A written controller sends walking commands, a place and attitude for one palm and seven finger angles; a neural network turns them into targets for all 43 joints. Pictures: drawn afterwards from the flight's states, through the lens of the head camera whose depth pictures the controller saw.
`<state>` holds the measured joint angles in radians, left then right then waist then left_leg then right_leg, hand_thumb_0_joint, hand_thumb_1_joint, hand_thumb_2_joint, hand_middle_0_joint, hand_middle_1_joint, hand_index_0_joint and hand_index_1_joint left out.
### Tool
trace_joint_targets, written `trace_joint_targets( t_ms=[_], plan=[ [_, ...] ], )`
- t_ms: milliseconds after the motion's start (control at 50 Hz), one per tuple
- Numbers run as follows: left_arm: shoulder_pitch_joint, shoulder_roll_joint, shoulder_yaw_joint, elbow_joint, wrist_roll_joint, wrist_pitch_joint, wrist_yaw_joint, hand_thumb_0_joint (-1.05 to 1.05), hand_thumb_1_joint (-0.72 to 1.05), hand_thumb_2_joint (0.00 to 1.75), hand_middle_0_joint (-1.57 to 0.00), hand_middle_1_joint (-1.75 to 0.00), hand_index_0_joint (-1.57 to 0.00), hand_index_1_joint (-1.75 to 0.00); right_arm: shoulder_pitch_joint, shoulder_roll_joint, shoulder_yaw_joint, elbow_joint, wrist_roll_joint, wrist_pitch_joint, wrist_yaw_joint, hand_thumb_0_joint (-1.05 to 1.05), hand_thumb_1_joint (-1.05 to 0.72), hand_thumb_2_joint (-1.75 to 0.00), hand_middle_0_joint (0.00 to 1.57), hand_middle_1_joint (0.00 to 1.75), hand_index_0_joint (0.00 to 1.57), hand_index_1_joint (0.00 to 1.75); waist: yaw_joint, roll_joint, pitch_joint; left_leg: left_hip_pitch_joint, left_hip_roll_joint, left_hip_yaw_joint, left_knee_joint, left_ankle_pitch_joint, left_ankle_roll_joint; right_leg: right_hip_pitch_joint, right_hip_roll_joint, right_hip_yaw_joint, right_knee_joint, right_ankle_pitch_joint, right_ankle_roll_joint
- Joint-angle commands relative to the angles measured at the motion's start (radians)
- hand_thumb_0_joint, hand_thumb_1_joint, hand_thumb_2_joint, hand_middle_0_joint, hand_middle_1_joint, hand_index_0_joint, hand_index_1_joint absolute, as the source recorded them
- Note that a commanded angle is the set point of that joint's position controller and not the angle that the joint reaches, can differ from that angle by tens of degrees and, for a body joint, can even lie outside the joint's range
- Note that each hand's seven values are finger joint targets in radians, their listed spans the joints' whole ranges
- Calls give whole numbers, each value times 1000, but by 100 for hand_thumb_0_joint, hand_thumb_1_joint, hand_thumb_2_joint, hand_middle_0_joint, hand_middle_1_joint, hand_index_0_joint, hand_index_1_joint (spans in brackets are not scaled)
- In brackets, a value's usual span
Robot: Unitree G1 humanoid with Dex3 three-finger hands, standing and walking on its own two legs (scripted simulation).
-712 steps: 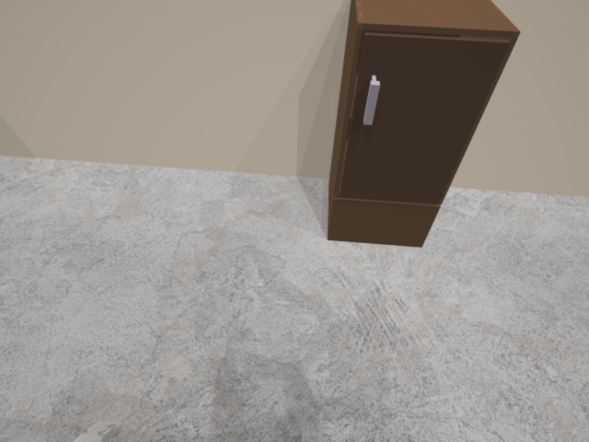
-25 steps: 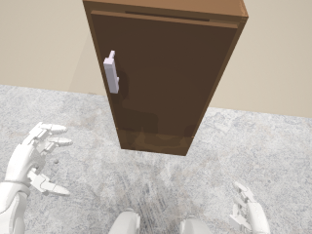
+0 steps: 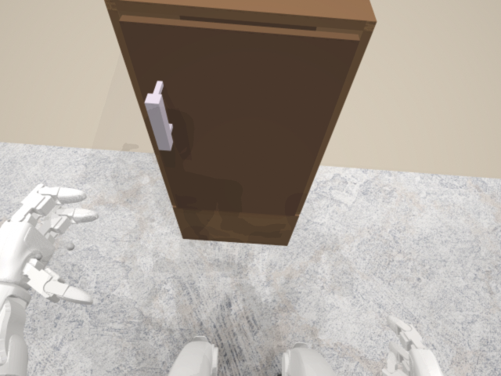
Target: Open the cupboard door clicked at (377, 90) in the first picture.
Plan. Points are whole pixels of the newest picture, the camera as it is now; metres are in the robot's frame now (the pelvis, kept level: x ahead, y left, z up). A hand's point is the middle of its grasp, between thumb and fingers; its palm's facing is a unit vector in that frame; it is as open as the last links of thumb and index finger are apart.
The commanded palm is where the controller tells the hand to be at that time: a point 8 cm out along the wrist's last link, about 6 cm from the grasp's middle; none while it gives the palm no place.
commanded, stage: raise the hand with hooked fingers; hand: left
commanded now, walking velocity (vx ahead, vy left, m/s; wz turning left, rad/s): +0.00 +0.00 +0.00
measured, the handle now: (162, 116) +0.57 +0.20 +0.03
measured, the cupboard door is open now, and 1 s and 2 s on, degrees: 0 0 0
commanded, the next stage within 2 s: move the hooked fingers beside the handle in 0.20 s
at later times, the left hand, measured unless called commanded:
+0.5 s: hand (80, 237) +0.30 +0.27 +0.04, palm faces -0.04 -1.00 -0.03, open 14.0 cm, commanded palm +0.29 +0.32 +0.05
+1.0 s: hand (99, 189) +0.39 +0.26 +0.04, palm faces -0.04 -1.00 -0.03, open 14.0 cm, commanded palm +0.37 +0.31 +0.05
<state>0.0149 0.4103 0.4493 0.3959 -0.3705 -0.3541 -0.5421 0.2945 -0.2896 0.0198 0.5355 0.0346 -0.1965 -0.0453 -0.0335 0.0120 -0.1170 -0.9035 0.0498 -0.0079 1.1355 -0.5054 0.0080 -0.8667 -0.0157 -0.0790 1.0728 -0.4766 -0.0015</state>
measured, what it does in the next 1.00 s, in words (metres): stands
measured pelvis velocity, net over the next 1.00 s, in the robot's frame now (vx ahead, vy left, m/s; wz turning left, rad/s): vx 0.00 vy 0.00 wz -0.01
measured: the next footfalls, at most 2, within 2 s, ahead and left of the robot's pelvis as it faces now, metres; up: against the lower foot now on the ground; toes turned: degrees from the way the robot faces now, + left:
none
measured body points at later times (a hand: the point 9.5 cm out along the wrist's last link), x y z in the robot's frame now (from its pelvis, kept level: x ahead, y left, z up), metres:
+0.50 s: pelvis -0.01 +0.00 -0.01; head +0.08 +0.02 +0.44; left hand +0.30 +0.32 +0.05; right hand +0.16 -0.25 -0.09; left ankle +0.02 +0.11 -0.66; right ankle +0.03 -0.13 -0.66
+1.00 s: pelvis +0.00 +0.00 -0.01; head +0.11 +0.02 +0.43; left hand +0.38 +0.32 +0.05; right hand +0.10 -0.27 -0.10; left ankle +0.02 +0.11 -0.66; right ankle +0.03 -0.13 -0.66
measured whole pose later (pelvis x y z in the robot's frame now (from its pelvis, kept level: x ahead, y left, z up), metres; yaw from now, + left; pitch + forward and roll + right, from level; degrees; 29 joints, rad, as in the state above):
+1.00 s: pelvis +0.00 +0.00 -0.01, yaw -1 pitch +19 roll -3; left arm -0.39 0.49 0.46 0.74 -0.26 -0.35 -0.52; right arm 0.31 -0.29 0.03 0.59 0.03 -0.12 -0.05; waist -0.07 0.01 -0.11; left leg -0.99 0.05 0.00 1.17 -0.51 0.01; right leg -0.96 -0.01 -0.07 1.10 -0.48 0.00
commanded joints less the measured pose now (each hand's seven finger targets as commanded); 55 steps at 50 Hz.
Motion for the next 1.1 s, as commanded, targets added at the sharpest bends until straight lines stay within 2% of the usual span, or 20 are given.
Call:
trace_joint_targets(
  t_ms=[0, 60, 120, 140, 160, 200, 260, 280, 340, 360, 460, 540, 680, 720, 780, 840, 940, 1000, 1060, 1080],
  plan=[
    [-144, 247, 86, -168, -21, -65, 8, 0, -50, 30, -30, -120, -30, -120, -16, -146, -58, -136, 6, -47, -15, 0, -90, -90, 20, 30, 20, 30, 19, 111, -261, 176, -46, -19, -187, 214, 11, 141, 42, 39, -146, 117, -28],
    [-140, 268, 84, -203, -19, -48, -15, 0, -50, 30, -30, -120, -30, -120, -14, -148, -58, -145, 5, -46, -19, 0, -90, -90, 20, 30, 20, 30, 20, 103, -315, 196, -45, -16, -180, 256, 16, 181, 43, 47, -146, 168, -26],
    [-136, 278, 98, -223, -25, -50, -9, 0, -50, 30, -30, -120, -30, -120, -17, -145, -56, -145, 5, -48, -20, 0, -90, -90, 20, 30, 20, 30, 21, 115, -300, 205, -44, -21, -186, 262, 14, 170, 45, 39, -147, 171, -26],
    [-145, 279, 103, -213, -33, -52, -7, 0, -50, 30, -30, -120, -30, -120, -16, -146, -54, -143, 2, -49, -22, 0, -90, -90, 20, 30, 20, 30, 15, 74, -277, 187, -42, -27, -179, 260, 15, 161, 52, 34, -142, 166, -29],
    [-153, 274, 108, -208, -36, -58, -3, 0, -50, 30, -30, -120, -30, -120, -22, -143, -53, -137, 4, -49, -22, 0, -90, -90, 20, 30, 20, 30, 17, 89, -273, 183, -43, -24, -179, 242, 13, 154, 49, 37, -144, 150, -26],
    [-153, 254, 108, -173, -43, -60, 4, 0, -50, 30, -30, -120, -30, -120, -25, -142, -52, -135, 4, -48, -23, 0, -90, -90, 20, 30, 20, 30, 11, 50, -248, 155, -44, -24, -177, 199, 13, 144, 46, 40, -152, 107, -21],
    [-181, 252, 92, -159, -34, -57, -4, 0, -50, 30, -30, -120, -30, -120, -27, -144, -49, -135, 4, -49, -24, 0, -90, -90, 20, 30, 20, 30, 15, 99, -261, 160, -45, -23, -171, 203, 12, 135, 44, 42, -141, 111, -27],
    [-163, 240, 79, -142, -29, -50, -10, 0, -50, 30, -30, -120, -30, -120, -22, -145, -50, -137, 5, -49, -24, 0, -90, -90, 20, 30, 20, 30, 12, 83, -258, 166, -45, -23, -174, 213, 12, 139, 44, 38, -140, 127, -26],
    [-324, 225, 23, -139, -12, -42, -21, 0, -50, 30, -30, -120, -30, -120, -17, -151, -47, -124, 5, -53, -34, 0, -90, -90, 20, 30, 20, 30, -22, 87, -241, 156, -42, -30, -156, 181, 17, 81, 47, 39, -130, 101, -26],
    [-371, 256, 39, -132, -5, -40, -21, 0, -50, 30, -30, -120, -30, -120, -13, -154, -48, -114, 5, -52, -38, 0, -90, -90, 20, 30, 20, 30, -26, 78, -263, 156, -40, -30, -153, 171, 17, 85, 44, 47, -136, 91, -22],
    [-435, 311, 77, -115, 9, -52, -8, 0, -50, 30, -30, -120, -30, -120, -8, -153, -45, -104, 0, -52, -44, 0, -90, -90, 20, 30, 20, 30, 0, 109, -333, 186, -38, -36, -150, 220, 12, 102, 41, 44, -115, 127, -30],
    [-445, 308, 76, -53, 21, -37, 9, 0, -50, 30, -30, -120, -30, -120, -2, -151, -42, -103, 0, -41, -39, 0, -90, -90, 20, 30, 20, 30, 9, 123, -343, 191, -37, -36, -154, 257, 9, 105, 44, 36, -103, 162, -33],
    [-491, 325, 85, 69, 49, -3, 29, 0, -50, 30, -30, -120, -30, -120, 27, -157, -48, -97, 2, -1, -26, 0, -90, -90, 20, 30, 20, 30, -5, 65, -344, 147, -35, -18, -151, 260, 13, 127, 40, 44, -112, 196, -20],
    [-537, 320, 76, 61, 55, -18, 33, 0, -50, 30, -30, -120, -30, -120, 34, -156, -51, -91, 0, 4, -24, 0, -90, -90, 20, 30, 20, 30, -10, 77, -361, 162, -34, -20, -147, 288, 13, 124, 39, 43, -103, 224, -21],
    [-554, 363, 115, 67, 53, -47, 31, 0, -50, 30, -30, -120, -30, -120, 53, -159, -56, -81, -4, 15, -18, 0, -90, -90, 20, 30, 20, 30, -5, 73, -410, 171, -33, -17, -133, 340, 13, 157, 44, 50, -94, 276, -22],
    [-625, 367, 102, 119, 62, -61, 26, 0, -50, 30, -30, -120, -30, -120, 60, -161, -54, -65, -3, 28, -20, 0, -90, -90, 20, 30, 20, 30, -26, 78, -366, 150, -30, -17, -126, 316, 15, 116, 48, 48, -91, 252, -24],
    [-714, 350, 66, 148, 76, -67, 17, 0, -50, 30, -30, -120, -30, -120, 79, -166, -59, -50, -4, 42, -17, 0, -90, -90, 20, 30, 20, 30, -38, 121, -393, 207, -25, -29, -131, 339, 13, 75, 48, 39, -89, 250, -29],
    [-700, 378, 95, 173, 81, -67, 20, 0, -50, 30, -30, -120, -30, -120, 91, -167, -62, -45, -6, 55, -13, 0, -90, -90, 20, 30, 20, 30, -24, 97, -433, 208, -24, -31, -130, 371, 12, 106, 45, 40, -88, 283, -23],
    [-739, 385, 93, 178, 93, -75, 29, 0, -50, 30, -30, -120, -30, -120, 99, -165, -62, -41, -8, 66, -9, 0, -90, -90, 20, 30, 20, 30, -27, 133, -444, 241, -21, -35, -127, 413, 7, 80, 47, 37, -81, 295, -25],
    [-740, 377, 85, 203, 99, -73, 36, 0, -50, 30, -30, -120, -30, -120, 97, -164, -60, -38, -7, 71, -7, 0, -90, -90, 20, 30, 20, 30, -27, 150, -414, 241, -20, -35, -132, 405, 4, 61, 47, 33, -84, 280, -27]
  ],
)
